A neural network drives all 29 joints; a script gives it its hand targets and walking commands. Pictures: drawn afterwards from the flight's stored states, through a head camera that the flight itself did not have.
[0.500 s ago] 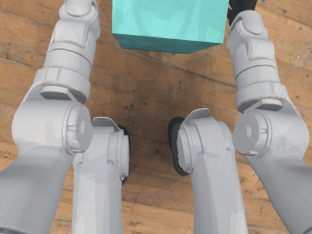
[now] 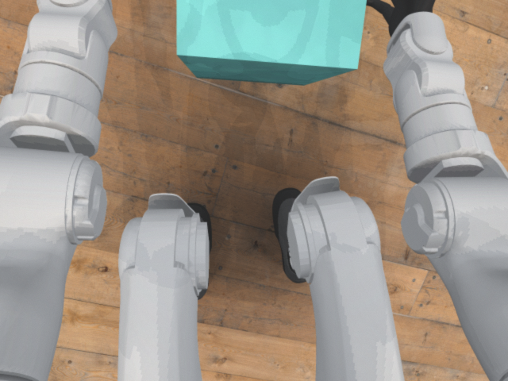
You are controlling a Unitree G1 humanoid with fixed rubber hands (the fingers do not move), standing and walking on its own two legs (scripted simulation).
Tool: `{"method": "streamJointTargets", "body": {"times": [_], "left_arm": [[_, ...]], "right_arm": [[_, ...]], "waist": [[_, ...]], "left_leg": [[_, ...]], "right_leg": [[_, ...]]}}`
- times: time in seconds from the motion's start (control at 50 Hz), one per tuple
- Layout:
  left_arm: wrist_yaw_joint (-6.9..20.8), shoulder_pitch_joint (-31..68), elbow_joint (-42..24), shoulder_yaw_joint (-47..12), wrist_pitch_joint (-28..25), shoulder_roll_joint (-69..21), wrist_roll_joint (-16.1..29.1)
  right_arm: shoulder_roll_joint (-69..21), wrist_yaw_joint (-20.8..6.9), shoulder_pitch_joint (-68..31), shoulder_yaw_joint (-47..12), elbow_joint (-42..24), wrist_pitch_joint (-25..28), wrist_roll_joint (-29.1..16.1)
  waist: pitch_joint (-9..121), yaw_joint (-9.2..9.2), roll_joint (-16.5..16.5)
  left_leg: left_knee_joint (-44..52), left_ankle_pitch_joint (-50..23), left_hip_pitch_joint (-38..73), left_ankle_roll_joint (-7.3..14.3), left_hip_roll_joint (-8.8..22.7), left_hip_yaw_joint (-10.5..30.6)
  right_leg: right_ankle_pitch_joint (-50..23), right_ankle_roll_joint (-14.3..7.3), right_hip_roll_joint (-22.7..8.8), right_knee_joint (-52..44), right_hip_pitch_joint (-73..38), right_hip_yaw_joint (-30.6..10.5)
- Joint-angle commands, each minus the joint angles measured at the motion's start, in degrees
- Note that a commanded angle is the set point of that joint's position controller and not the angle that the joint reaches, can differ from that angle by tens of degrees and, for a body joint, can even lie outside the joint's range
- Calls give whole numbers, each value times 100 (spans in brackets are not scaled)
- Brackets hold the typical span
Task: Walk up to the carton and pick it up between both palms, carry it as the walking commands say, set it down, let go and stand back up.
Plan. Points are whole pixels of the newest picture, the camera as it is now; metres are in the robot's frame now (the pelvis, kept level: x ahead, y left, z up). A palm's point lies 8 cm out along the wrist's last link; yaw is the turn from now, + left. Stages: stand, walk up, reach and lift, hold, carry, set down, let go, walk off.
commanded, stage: set down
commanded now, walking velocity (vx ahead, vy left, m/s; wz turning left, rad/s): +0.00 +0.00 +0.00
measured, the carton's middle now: (262, 7) +0.55 -0.05 -0.25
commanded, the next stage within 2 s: let go in 1.20 s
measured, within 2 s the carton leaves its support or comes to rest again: neither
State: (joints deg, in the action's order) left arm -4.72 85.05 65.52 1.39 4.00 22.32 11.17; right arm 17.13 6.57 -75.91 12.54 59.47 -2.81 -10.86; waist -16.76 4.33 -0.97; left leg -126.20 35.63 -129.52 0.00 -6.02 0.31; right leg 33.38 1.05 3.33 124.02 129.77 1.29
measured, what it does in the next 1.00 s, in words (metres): rises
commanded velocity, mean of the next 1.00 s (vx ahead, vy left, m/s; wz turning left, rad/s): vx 0.00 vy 0.00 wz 0.00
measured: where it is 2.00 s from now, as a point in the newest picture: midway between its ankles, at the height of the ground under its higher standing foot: (244, 258)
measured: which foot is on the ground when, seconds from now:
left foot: down 0.00-1.00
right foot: down 0.00-1.00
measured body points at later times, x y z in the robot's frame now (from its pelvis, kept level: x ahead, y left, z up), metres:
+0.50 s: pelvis +0.01 +0.00 +0.10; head +0.34 +0.00 +0.40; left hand +0.59 +0.15 -0.02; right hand +0.53 -0.22 -0.02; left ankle +0.09 +0.10 -0.34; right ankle +0.11 -0.11 -0.34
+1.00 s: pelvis +0.04 +0.00 +0.24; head +0.34 +0.00 +0.57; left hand +0.58 +0.15 +0.14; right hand +0.52 -0.22 +0.13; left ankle +0.09 +0.10 -0.34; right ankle +0.11 -0.11 -0.34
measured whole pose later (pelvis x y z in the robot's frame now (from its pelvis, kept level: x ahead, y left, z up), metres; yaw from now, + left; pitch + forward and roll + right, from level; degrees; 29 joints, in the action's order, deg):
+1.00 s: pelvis +0.04 +0.00 +0.24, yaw +0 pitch +47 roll -1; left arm -0.9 66.4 54.2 12.1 8.5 16.7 0.3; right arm 10.3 3.9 -57.0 18.1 44.5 -8.3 -2.3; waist 5.6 4.5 -2.0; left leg -73.2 24.0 -95.8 0.4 -4.8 2.6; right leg 22.0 0.7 3.4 71.8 96.5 -2.0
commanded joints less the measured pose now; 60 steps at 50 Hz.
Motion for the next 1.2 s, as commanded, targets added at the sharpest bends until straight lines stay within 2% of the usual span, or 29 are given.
{"method": "streamJointTargets", "body": {"times": [0.0, 0.1, 0.18, 0.3, 0.38, 0.58, 0.84, 1.06, 1.18], "left_arm": [[-83, 1354, -971, 161, 6, 629, -111], [-143, 1300, -1425, 276, 240, 529, -251], [-117, 1117, -1387, 437, 362, 369, -392], [-22, 724, -1307, 622, 385, 122, -610], [-3, 553, -1414, 708, 414, 90, -702], [61, 322, -1821, 830, 552, 150, -805], [322, -360, -1754, 1016, 440, 50, -985], [476, -778, -1743, 1259, 208, -203, -1329], [478, -1096, -1531, 1456, 106, -495, -1650]], "right_arm": [[616, 43, -1274, 22, -926, -8, -73], [595, 95, -1129, 142, -1318, -229, 17], [505, 84, -930, 322, -1271, -345, 239], [362, -24, -563, 539, -1297, -361, 522], [333, -79, -440, 560, -1486, -392, 552], [239, -124, -155, 498, -1843, -558, 520], [-68, -214, 501, 542, -2030, -498, 739], [-290, -369, 948, 742, -2017, -295, 1111], [-474, -496, 1213, 903, -1743, -145, 1422]], "waist": [[7516, 145, -318], [7854, 154, -418], [7525, 211, -428], [7322, 285, -435], [7498, 244, -443], [8042, 191, -437], [7838, 195, -330], [7227, 152, -334], [6753, 144, -344]], "left_leg": [[1090, -1945, 3159, -112, 265, -81], [1463, -1736, 3600, -95, 207, -165], [1830, -1570, 3565, -104, 174, -173], [2347, -1824, 3651, -125, 112, -129], [2729, -1993, 3969, -138, 79, -119], [3775, -2210, 4861, -150, 34, -169], [5312, -2717, 5748, -116, 53, -105], [6733, -3194, 6899, -173, 215, 83], [7222, -3394, 7116, -223, 268, 137]], "right_leg": [[-2704, 124, -105, -974, -4206, 65], [-2405, 104, -39, -1337, -4270, 202], [-2154, 107, -15, -1678, -4035, 262], [-2256, 117, 31, -2136, -3893, 284], [-2350, 138, 62, -2507, -4025, 321], [-2627, 164, 120, -3576, -4971, 324], [-3239, 229, 77, -5139, -6195, 144], [-3529, 262, -30, -6538, -7020, 51], [-3629, 259, -31, -7010, -7175, -8]]}}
